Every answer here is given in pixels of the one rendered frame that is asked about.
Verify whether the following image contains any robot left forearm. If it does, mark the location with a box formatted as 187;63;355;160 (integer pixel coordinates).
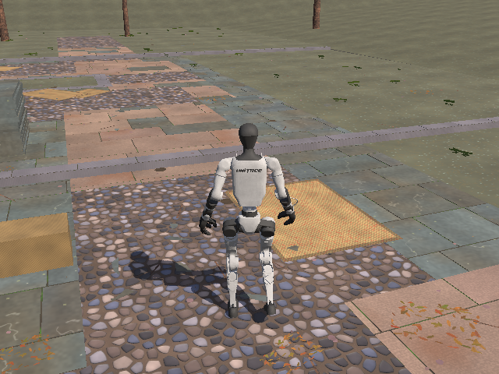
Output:
201;189;218;221

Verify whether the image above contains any robot right hand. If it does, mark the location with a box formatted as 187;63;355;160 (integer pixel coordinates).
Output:
278;211;296;225

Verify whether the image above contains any robot head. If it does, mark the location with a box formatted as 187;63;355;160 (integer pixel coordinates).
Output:
235;123;262;161

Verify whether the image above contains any robot left upper arm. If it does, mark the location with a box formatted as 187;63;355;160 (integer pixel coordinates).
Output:
211;157;233;201

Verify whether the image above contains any robot right forearm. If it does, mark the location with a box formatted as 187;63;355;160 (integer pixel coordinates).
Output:
280;187;294;214

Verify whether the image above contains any robot right upper arm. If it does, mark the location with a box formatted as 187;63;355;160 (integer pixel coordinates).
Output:
265;157;287;199

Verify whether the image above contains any right robot shin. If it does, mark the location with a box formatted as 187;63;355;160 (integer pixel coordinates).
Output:
261;252;274;305

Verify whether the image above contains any robot left hand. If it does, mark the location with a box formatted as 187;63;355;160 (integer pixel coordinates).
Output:
199;217;217;235

